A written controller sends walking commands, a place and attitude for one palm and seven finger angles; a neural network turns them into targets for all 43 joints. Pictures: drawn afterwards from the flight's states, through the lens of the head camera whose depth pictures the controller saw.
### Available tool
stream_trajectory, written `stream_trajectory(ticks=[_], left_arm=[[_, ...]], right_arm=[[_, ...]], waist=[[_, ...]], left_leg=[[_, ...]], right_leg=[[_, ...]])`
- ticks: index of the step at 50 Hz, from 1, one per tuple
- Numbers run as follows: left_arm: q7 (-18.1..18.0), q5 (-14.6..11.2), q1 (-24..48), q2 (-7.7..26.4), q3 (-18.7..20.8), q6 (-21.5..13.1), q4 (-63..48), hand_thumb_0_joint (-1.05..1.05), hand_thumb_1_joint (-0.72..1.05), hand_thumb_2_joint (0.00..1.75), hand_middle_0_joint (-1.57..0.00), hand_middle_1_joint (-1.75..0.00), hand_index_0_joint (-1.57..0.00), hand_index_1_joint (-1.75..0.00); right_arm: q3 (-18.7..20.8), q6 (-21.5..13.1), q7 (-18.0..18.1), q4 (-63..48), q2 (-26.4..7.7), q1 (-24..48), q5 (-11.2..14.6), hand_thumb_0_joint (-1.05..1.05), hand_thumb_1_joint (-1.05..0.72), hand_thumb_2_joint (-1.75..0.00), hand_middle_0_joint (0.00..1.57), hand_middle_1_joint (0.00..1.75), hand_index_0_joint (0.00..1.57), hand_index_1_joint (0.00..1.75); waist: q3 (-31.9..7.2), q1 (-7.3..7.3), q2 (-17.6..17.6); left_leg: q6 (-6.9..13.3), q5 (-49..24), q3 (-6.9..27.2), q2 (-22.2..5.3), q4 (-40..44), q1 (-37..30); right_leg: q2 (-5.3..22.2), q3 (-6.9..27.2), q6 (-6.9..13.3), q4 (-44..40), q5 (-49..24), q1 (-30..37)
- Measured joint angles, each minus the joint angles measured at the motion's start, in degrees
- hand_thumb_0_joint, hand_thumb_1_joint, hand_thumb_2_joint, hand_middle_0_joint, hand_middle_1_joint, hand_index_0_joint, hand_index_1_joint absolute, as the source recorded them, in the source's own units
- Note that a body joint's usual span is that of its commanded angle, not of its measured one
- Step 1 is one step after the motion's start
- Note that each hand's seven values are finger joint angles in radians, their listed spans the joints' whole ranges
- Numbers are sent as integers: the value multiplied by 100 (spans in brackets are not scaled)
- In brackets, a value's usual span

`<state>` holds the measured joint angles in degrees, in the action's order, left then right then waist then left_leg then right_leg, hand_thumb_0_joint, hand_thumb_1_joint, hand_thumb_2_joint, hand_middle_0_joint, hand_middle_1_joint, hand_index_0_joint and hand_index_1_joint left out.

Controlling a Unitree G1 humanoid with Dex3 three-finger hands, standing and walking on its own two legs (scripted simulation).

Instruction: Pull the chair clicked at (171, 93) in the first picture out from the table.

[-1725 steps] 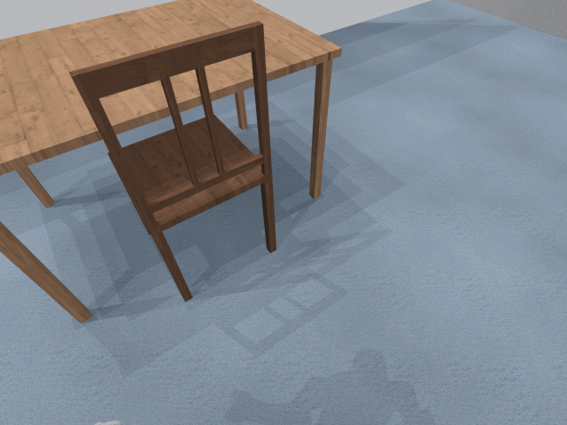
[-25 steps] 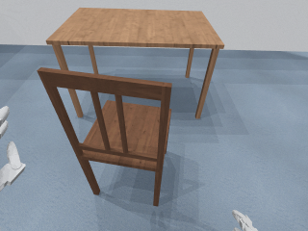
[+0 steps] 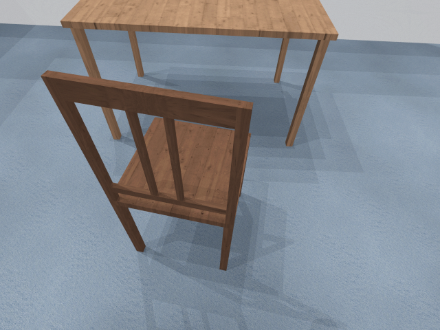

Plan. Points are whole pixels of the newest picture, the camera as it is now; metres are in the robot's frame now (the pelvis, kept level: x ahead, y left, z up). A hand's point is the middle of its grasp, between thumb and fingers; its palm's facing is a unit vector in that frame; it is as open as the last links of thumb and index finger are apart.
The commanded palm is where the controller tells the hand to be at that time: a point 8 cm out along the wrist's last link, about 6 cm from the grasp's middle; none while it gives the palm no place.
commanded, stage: let the arm hang, fingers relaxed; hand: left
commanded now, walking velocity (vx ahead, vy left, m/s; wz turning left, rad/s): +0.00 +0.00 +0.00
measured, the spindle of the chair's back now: (144, 158) +0.52 +0.23 -0.07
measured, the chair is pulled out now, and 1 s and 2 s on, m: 0.62 0.62 0.62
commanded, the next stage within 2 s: look to check the result in 0.62 s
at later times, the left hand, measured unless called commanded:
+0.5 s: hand out of the picture +0.02 +0.16 -0.17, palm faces +0.00 -0.98 -0.21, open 7.3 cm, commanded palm none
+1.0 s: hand out of the picture +0.01 +0.15 -0.17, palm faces +0.00 -0.98 -0.19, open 7.4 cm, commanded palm none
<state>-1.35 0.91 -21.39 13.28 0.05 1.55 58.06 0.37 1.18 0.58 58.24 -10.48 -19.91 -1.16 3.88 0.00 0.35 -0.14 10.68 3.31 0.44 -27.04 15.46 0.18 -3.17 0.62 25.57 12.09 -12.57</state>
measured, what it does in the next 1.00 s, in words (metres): stands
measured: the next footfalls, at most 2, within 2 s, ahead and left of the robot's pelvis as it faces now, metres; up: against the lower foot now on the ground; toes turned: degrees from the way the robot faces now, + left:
none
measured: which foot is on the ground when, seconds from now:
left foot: down 0.00-1.00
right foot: down 0.00-1.00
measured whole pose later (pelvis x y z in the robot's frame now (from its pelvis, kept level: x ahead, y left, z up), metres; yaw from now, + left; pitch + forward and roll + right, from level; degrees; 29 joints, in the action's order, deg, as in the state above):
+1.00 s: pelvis +0.01 -0.02 +0.00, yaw -1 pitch -2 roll +0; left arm -1.9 0.5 -17.5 8.0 -0.6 0.2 60.7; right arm -0.3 0.2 1.5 61.4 -7.3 -19.3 -1.0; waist 3.4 -0.5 -1.0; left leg -1.5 10.8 3.1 -0.7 -25.4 13.2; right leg -0.9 -2.9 2.1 25.8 13.0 -11.5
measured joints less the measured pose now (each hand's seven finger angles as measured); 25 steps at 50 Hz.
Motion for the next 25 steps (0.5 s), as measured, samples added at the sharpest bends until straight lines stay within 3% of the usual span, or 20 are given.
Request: stream_trajectory(ticks=[6,18,25], left_arm=[[-23,-30,-59,-73,-70,-30,319,0,93,89,-20,-29,-20,-30],[-44,-31,343,-534,-142,-127,237,1,91,89,-20,-29,-20,-30],[-77,-27,425,-496,-77,-138,192,2,93,89,-20,-29,-20,-30]], right_arm=[[-37,-37,26,207,67,-130,24,1,-91,-90,19,29,20,30],[-78,-86,26,270,365,2,14,0,-91,-90,20,29,20,30],[-68,-113,60,273,392,19,5,1,-91,-90,20,29,20,30]], waist=[[-36,-10,-134],[-185,-58,-164],[-203,-70,-149]], left_leg=[[-1,-7,-36,8,77,-93],[-32,18,-77,-14,87,-130],[-68,31,-72,-43,113,-161]], right_leg=[[11,36,6,6,29,43],[-6,78,43,109,95,10],[-35,74,76,107,119,27]])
